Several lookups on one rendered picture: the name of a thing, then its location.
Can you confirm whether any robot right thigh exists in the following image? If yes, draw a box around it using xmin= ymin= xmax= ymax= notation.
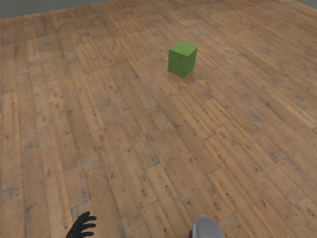
xmin=192 ymin=218 xmax=225 ymax=238

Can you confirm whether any robot right shin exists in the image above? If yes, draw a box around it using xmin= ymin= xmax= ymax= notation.
xmin=198 ymin=215 xmax=209 ymax=219

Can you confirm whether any robot left hand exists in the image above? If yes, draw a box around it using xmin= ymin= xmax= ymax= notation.
xmin=65 ymin=211 xmax=97 ymax=238

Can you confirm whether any carton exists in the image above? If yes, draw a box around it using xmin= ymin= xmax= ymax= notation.
xmin=167 ymin=41 xmax=198 ymax=78

